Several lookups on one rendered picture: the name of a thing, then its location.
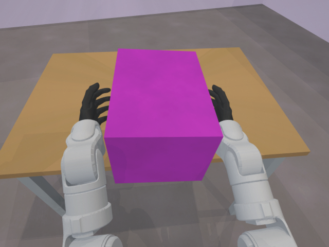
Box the robot right hand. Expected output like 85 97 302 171
208 85 233 122

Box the robot right upper arm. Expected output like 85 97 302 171
237 226 296 247

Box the robot left upper arm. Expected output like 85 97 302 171
69 234 123 247

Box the carton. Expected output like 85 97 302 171
104 48 224 184

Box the table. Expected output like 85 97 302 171
0 47 310 217

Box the robot left hand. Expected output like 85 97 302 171
79 83 111 125

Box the robot right forearm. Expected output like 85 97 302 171
216 120 298 247

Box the robot left forearm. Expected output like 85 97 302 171
61 119 113 247

